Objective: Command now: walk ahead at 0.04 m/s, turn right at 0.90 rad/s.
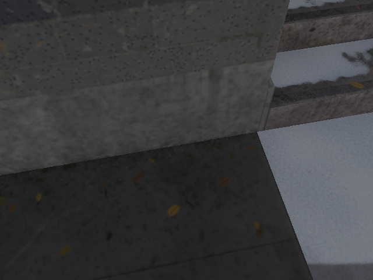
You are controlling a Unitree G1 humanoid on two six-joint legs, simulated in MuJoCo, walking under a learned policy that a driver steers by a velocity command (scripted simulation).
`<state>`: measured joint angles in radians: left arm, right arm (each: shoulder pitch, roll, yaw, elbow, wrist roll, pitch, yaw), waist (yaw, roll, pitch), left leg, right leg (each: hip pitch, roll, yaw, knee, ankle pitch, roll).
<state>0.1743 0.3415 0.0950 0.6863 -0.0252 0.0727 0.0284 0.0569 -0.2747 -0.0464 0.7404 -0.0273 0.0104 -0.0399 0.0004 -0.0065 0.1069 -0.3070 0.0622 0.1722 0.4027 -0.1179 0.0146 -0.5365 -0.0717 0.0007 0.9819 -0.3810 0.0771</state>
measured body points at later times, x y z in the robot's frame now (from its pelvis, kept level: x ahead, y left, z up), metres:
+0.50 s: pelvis +0.19 -0.10 +0.00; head +0.20 -0.16 +0.44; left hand +0.28 +0.18 -0.09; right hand +0.35 -0.43 -0.07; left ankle +0.43 -0.01 -0.69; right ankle -0.01 -0.13 -0.74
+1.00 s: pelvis +0.47 -0.24 -0.03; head +0.49 -0.30 +0.42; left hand +0.82 -0.23 -0.08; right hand +0.27 -0.48 -0.16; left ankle +0.46 -0.06 -0.72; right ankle +0.49 -0.36 -0.74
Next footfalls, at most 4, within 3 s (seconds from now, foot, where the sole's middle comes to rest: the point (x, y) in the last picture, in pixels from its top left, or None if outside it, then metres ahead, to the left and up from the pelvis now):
0.16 right None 0.03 -0.14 -0.78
0.58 left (223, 254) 0.48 -0.08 -0.78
1.00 right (310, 246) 0.51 -0.39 -0.78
1.34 left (289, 191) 0.72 -0.35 -0.78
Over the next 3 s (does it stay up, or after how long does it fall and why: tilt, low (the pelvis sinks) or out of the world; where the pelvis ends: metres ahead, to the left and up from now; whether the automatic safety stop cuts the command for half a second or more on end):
stays up -0.15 -1.11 0.00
